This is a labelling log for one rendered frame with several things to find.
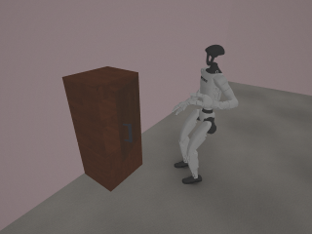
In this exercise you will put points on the robot left forearm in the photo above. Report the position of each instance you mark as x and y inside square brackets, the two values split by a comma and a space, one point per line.
[227, 105]

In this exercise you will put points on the robot right forearm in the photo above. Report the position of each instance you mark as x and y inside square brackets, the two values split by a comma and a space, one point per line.
[192, 98]

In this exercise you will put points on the right robot foot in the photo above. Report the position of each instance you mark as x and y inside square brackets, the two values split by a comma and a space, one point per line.
[181, 164]

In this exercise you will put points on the robot left hand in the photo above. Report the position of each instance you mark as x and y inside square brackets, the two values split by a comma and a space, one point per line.
[206, 101]

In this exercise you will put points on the left robot upper arm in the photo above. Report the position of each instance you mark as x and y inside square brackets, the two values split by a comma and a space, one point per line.
[222, 83]

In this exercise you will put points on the left robot thigh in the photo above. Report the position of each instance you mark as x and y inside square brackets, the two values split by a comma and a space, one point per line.
[199, 136]

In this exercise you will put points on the handle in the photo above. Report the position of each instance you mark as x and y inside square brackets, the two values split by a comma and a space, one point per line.
[130, 133]

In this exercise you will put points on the robot right hand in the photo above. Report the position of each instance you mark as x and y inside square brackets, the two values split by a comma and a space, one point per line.
[182, 106]

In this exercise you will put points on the cupboard door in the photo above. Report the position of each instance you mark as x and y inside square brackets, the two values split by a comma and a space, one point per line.
[128, 112]

